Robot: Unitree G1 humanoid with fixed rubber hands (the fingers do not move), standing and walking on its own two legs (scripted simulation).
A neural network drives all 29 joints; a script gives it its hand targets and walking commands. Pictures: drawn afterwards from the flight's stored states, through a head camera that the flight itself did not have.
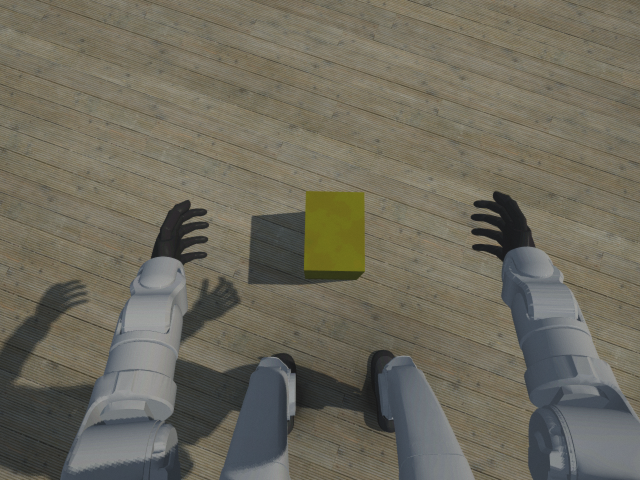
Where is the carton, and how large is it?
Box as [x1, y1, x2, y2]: [304, 191, 364, 279]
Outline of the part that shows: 306,191 304,246 305,278 356,279 364,271 363,192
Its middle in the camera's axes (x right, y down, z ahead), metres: +0.03 -0.02 +1.02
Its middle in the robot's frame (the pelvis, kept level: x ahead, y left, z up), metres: +0.51 -0.03 -0.61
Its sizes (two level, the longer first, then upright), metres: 0.199 0.146 0.176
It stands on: the floor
